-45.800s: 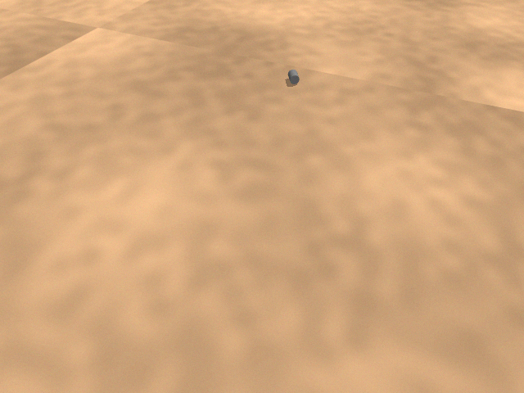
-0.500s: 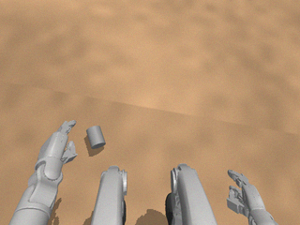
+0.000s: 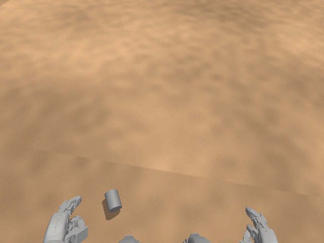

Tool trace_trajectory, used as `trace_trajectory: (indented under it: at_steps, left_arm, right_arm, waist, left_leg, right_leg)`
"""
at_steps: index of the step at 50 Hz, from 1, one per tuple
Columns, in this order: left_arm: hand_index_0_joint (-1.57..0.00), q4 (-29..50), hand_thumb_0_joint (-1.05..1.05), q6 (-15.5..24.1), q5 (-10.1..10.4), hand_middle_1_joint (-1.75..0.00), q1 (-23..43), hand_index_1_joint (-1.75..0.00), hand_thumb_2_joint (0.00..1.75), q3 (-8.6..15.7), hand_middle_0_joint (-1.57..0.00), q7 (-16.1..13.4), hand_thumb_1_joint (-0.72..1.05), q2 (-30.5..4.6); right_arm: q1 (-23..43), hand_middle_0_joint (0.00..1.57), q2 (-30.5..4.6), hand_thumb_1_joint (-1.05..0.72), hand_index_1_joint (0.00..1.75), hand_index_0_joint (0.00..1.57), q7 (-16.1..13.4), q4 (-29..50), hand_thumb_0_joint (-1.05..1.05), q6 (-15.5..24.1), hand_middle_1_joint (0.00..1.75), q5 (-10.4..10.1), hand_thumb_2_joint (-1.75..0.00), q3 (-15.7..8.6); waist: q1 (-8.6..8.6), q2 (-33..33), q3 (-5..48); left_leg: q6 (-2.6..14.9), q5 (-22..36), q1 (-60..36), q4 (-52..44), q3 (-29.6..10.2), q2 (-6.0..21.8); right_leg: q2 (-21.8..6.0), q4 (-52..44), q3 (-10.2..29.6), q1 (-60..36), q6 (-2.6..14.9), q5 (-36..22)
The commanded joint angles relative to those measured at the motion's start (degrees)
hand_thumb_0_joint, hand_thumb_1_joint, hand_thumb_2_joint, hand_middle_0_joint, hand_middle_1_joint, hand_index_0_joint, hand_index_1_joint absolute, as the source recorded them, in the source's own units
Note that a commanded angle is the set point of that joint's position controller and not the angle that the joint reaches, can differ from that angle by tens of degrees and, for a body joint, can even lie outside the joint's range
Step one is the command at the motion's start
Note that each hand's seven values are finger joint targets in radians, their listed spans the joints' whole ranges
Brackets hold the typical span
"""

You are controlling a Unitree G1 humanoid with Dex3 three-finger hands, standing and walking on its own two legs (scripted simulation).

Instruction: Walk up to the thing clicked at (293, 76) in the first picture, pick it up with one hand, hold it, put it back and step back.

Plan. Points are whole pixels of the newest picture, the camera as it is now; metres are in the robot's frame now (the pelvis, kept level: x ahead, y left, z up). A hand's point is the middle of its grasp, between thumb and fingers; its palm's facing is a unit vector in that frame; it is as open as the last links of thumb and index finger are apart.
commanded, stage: home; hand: left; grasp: from above
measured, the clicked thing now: (113, 200) +0.44 +0.23 -0.65
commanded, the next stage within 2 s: none
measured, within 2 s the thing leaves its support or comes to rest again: neither
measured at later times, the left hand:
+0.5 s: hand (73, 241) +0.17 +0.19 -0.02, palm faces +0.08 -0.98 -0.19, open 7.4 cm
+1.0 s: hand out of the picture +0.17 +0.19 -0.02, palm faces +0.07 -0.98 -0.19, open 7.8 cm
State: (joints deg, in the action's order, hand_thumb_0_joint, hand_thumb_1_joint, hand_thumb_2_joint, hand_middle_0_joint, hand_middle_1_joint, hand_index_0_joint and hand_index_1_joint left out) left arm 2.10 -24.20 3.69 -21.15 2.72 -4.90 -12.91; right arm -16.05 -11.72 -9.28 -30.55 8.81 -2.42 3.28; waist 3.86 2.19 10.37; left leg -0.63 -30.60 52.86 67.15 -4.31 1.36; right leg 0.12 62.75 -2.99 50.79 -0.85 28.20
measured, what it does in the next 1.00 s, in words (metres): stands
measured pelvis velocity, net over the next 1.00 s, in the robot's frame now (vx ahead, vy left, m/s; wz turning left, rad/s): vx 0.01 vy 0.01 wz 0.01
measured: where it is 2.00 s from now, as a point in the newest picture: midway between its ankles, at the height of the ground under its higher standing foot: outside the picture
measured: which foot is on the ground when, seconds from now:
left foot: down 0.00-1.00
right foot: down 0.00-1.00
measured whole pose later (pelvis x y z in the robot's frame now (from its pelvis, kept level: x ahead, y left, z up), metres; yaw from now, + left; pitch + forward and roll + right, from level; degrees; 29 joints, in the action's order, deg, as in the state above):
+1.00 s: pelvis +0.01 +0.01 +0.03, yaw +1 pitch +10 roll -3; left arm 7.4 -25.6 3.2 -28.5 2.0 -1.4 -13.0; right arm -17.1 -12.5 -10.2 -31.2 13.6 -0.6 2.3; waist 2.2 2.3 9.1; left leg 0.1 -28.3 39.9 58.6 -3.7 1.0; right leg -0.3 53.6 -2.6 37.6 -1.6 25.6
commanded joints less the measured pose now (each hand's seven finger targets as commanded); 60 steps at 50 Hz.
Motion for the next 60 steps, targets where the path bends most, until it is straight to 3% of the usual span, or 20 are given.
trace_trajectory:
  at_steps: [1, 3, 13, 19, 24, 25, 35, 40, 41, 42, 47, 50, 60]
  left_arm:
    - [-0.20, 14.62, 0.00, 0.60, 0.30, -0.30, -5.19, -0.30, 0.90, 3.40, -0.20, 0.23, 0.90, -5.51]
    - [-0.20, 15.61, 0.00, 0.20, 0.00, -0.30, -6.41, -0.30, 0.90, 2.34, -0.20, 0.87, 0.90, -4.97]
    - [-0.20, 16.44, 0.00, 0.08, -0.35, -0.30, -6.04, -0.30, 0.90, 2.08, -0.20, 3.37, 0.90, -5.01]
    - [-0.20, 17.64, 0.00, 0.84, -0.86, -0.30, -6.13, -0.30, 0.90, 2.40, -0.20, 3.58, 0.90, -5.72]
    - [-0.20, 16.63, 0.00, 0.94, -1.14, -0.30, -6.47, -0.30, 0.90, 2.57, -0.20, 3.36, 0.89, -5.86]
    - [-0.20, 16.63, 0.00, 1.14, -1.14, -0.30, -5.74, -0.30, 0.90, 2.28, -0.20, 3.41, 0.89, -5.75]
    - [-0.19, 16.66, 0.00, 1.24, -1.04, -0.29, -6.04, -0.29, 0.85, 2.14, -0.19, 3.28, 0.81, -5.50]
    - [-0.19, 17.13, 0.00, 1.30, -0.88, -0.28, -6.63, -0.28, 0.83, 2.54, -0.19, 3.16, 0.78, -5.62]
    - [-0.19, 16.63, 0.00, 1.35, -0.82, -0.29, -6.21, -0.29, 0.87, 2.32, -0.19, 3.28, 0.84, -5.64]
    - [-0.19, 16.70, 0.00, 1.27, -0.95, -0.28, -6.25, -0.28, 0.83, 2.36, -0.19, 3.18, 0.77, -5.85]
    - [-0.19, 16.72, 0.00, 1.36, -0.94, -0.29, -6.17, -0.29, 0.87, 2.27, -0.19, 3.32, 0.84, -5.78]
    - [-0.19, 16.79, 0.00, 1.25, -0.93, -0.28, -6.06, -0.28, 0.84, 2.31, -0.19, 3.36, 0.79, -5.69]
    - [-0.19, 17.38, 0.00, 1.13, -0.92, -0.28, -6.18, -0.28, 0.84, 2.45, -0.19, 3.39, 0.79, -6.03]
  right_arm:
    - [1.88, 0.20, -6.46, -0.90, 0.30, 0.20, -2.24, 9.73, 0.00, 4.72, 0.30, 0.63, -0.90, -3.09]
    - [1.63, 0.20, -6.43, -0.90, 0.30, 0.20, -2.35, 9.67, 0.00, 5.27, 0.30, 0.96, -0.90, -3.14]
    - [2.40, 0.20, -7.67, -0.90, 0.30, 0.20, -1.97, 9.96, 0.00, 7.40, 0.30, 1.68, -0.90, -4.04]
    - [2.26, 0.20, -8.11, -0.90, 0.30, 0.20, -1.70, 9.28, 0.00, 7.97, 0.30, 2.05, -0.90, -4.40]
    - [3.08, 0.20, -7.92, -0.90, 0.30, 0.20, -1.59, 9.23, 0.00, 7.91, 0.30, 2.21, -0.90, -4.21]
    - [3.27, 0.20, -8.07, -0.90, 0.30, 0.20, -1.60, 9.39, 0.00, 7.93, 0.30, 2.19, -0.90, -4.21]
    - [3.68, 0.20, -7.88, -0.90, 0.30, 0.20, -1.74, 9.38, 0.00, 8.18, 0.30, 2.12, -0.90, -4.02]
    - [3.26, 0.20, -7.80, -0.90, 0.30, 0.20, -1.88, 9.14, 0.00, 8.34, 0.30, 2.14, -0.90, -4.11]
    - [3.26, 0.20, -7.96, -0.90, 0.30, 0.20, -1.89, 9.05, 0.00, 8.33, 0.30, 2.09, -0.90, -4.20]
    - [3.23, 0.20, -7.84, -0.90, 0.30, 0.20, -1.92, 9.01, 0.00, 8.31, 0.30, 2.09, -0.90, -4.11]
    - [3.61, 0.20, -8.00, -0.90, 0.30, 0.20, -1.89, 8.98, 0.00, 8.56, 0.30, 2.03, -0.90, -4.09]
    - [3.61, 0.20, -7.84, -0.90, 0.30, 0.20, -1.96, 9.26, 0.00, 8.57, 0.30, 2.02, -0.90, -4.13]
    - [3.12, 0.20, -7.92, -0.90, 0.30, 0.20, -1.95, 8.92, 0.00, 8.87, 0.30, 2.04, -0.90, -4.32]
  waist:
    - [-1.34, 1.86, 9.14]
    - [-1.14, 1.45, 7.58]
    - [-0.61, 0.31, 1.45]
    - [-0.95, 2.04, 5.35]
    - [-1.79, 1.80, 3.82]
    - [-1.22, 1.57, 3.31]
    - [-1.66, 1.96, 2.45]
    - [-1.93, 1.77, 3.24]
    - [-1.45, 1.24, 3.72]
    - [-1.88, 1.06, 2.77]
    - [-1.93, 0.89, 1.85]
    - [-1.58, 0.21, 1.66]
    - [-1.52, 1.84, 3.46]
  left_leg:
    - [1.36, 15.52, -14.03, -14.10, 1.41, -1.64]
    - [1.29, 17.05, -15.34, -15.23, 1.43, -1.55]
    - [1.41, 13.90, -16.98, -18.92, 1.27, -1.51]
    - [0.85, 20.15, -20.07, -18.32, 1.08, -1.45]
    - [0.92, 17.50, -19.05, -18.95, 0.93, -1.36]
    - [1.01, 15.85, -18.71, -19.23, 1.03, -1.40]
    - [1.06, 11.21, -17.68, -20.42, 0.61, -1.16]
    - [1.04, 12.42, -17.78, -19.73, 0.96, -1.17]
    - [0.98, 12.87, -18.11, -19.79, 0.65, -1.02]
    - [1.12, 12.47, -17.52, -19.51, 1.02, -1.15]
    - [1.18, 9.65, -16.85, -20.31, 0.73, -1.05]
    - [1.35, 9.26, -16.30, -19.76, 1.47, -1.33]
    - [1.13, 12.01, -17.80, -19.29, 1.44, -1.22]
  right_leg:
    - [1.11, -13.62, -0.22, -14.15, 1.23, -13.90]
    - [1.27, -14.44, -0.68, -14.73, 1.24, -14.86]
    - [1.27, -17.12, -1.67, -15.05, 0.94, -11.32]
    - [1.18, -15.72, -1.43, -17.12, 1.22, -16.10]
    - [1.23, -16.32, -1.60, -16.87, 1.14, -13.95]
    - [1.23, -16.61, -1.52, -16.49, 1.08, -12.73]
    - [1.35, -16.90, -1.56, -15.88, 1.00, -9.00]
    - [1.26, -16.85, -1.47, -16.35, 1.06, -9.89]
    - [1.34, -16.62, -1.52, -16.22, 1.08, -10.14]
    - [1.19, -17.04, -1.36, -16.27, 0.97, -9.98]
    - [1.23, -17.21, -1.35, -15.91, 0.90, -7.85]
    - [1.14, -17.85, -1.16, -16.10, 0.78, -7.52]
    - [1.13, -16.97, -0.91, -16.39, 0.93, -9.72]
